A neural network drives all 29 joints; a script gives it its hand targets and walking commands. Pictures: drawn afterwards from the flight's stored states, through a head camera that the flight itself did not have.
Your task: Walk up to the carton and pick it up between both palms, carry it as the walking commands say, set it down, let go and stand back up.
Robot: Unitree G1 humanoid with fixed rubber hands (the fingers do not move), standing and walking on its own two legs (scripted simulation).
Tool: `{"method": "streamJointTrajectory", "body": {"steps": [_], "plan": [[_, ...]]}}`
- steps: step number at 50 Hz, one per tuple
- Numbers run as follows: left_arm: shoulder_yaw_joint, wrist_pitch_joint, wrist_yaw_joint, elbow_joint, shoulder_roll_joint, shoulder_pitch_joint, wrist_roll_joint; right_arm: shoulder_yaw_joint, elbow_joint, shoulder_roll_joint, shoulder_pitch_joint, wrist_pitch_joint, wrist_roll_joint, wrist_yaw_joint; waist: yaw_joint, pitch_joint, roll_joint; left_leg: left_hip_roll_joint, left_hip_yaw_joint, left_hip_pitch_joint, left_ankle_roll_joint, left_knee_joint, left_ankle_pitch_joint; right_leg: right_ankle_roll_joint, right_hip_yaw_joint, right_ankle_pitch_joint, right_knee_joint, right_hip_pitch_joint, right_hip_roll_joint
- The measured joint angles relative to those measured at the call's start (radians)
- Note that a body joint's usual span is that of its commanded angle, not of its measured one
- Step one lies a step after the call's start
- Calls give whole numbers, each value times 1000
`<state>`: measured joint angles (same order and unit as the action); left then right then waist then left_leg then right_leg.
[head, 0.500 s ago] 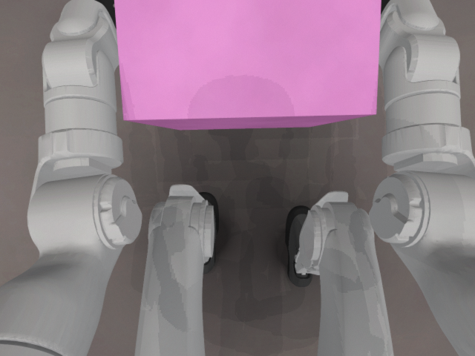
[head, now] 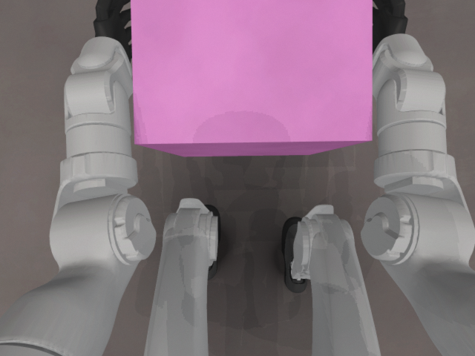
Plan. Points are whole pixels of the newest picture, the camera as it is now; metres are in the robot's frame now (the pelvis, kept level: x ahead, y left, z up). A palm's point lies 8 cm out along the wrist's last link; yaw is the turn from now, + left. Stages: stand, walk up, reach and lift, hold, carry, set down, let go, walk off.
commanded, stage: reach and lift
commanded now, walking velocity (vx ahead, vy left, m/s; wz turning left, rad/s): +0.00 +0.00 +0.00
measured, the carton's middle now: (247, 55) +0.54 +0.04 -0.16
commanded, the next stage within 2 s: none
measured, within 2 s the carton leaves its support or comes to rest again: neither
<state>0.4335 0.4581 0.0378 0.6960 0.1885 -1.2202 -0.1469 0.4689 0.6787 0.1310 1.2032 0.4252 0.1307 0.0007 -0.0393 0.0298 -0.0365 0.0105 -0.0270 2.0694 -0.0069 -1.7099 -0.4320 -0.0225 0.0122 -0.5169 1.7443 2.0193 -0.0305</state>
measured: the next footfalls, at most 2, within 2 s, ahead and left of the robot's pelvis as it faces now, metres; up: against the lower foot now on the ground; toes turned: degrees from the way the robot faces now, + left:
none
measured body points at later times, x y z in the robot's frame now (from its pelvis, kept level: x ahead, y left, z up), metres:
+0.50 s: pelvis +0.01 +0.00 +0.06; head +0.29 +0.02 +0.41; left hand +0.51 +0.21 -0.02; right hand +0.53 -0.14 -0.01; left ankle +0.12 +0.12 -0.46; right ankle +0.10 -0.12 -0.46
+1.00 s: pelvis +0.03 +0.00 +0.12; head +0.27 +0.02 +0.50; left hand +0.49 +0.21 +0.05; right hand +0.51 -0.15 +0.06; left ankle +0.12 +0.12 -0.46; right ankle +0.10 -0.12 -0.46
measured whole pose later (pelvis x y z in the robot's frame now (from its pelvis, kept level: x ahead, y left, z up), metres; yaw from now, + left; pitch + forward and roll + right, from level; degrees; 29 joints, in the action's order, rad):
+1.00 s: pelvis +0.03 +0.00 +0.12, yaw +0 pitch +40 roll -1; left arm 0.46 0.46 0.08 0.56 0.05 -0.89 -0.23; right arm 0.48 0.59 0.03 0.90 0.42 0.21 0.07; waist -0.03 0.16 -0.03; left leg 0.01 -0.01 1.62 0.00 -1.27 -0.35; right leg -0.02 0.03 -0.42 1.30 1.58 -0.03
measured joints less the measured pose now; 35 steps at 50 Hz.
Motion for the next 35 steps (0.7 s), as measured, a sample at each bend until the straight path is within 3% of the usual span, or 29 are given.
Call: {"method": "streamJointTrajectory", "body": {"steps": [35], "plan": [[32, 11, 31, -96, -105, 231, -67, 11, -55, -70, -208, 6, 58, 55, 5, 121, 0, 3, 9, -289, 1, 291, 45, 3, 11, 57, -296, -281, -1]]}}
